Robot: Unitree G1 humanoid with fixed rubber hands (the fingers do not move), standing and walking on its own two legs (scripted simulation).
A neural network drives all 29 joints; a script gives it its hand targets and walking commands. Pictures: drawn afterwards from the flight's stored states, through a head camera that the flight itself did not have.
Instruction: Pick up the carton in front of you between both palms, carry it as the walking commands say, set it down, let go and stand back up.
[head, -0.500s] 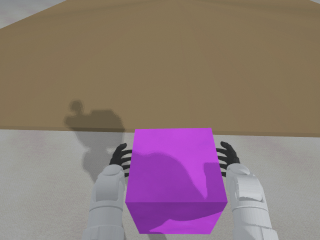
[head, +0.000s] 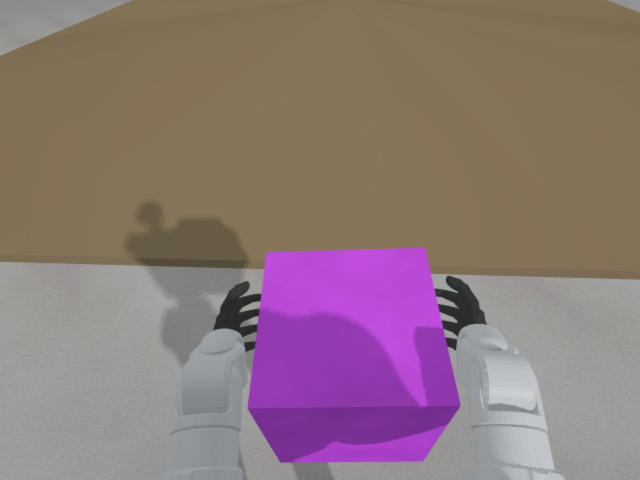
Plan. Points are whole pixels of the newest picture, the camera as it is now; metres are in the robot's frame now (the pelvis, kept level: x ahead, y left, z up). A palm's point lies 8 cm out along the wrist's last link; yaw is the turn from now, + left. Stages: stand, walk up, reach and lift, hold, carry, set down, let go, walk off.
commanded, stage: carry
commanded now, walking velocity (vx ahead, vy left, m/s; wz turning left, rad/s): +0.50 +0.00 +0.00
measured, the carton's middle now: (348, 361) +0.30 +0.00 +0.00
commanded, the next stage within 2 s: none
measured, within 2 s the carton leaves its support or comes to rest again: neither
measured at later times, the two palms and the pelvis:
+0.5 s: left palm (262, 223) +0.49 +0.13 +0.09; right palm (451, 229) +0.47 -0.17 +0.09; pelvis +0.21 +0.00 +0.01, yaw -3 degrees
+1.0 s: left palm (294, 139) +0.78 +0.10 +0.10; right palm (430, 137) +0.79 -0.20 +0.09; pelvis +0.52 -0.06 +0.02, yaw +1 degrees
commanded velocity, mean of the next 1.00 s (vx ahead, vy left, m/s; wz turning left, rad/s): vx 0.50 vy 0.00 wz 0.00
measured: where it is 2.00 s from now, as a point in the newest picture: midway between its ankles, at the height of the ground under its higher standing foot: (344, 274)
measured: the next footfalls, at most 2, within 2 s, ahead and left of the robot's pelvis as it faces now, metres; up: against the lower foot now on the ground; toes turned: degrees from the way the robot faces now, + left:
left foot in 0.30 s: +0.13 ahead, +0.09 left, +0.00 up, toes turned +8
right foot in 0.66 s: +0.50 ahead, -0.11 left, +0.00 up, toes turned -12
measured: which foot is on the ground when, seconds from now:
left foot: down 0.00-0.18, up 0.20-0.28, down 0.30-0.68, up 0.70-1.00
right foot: down 0.00-0.32, up 0.34-0.64, down 0.66-1.00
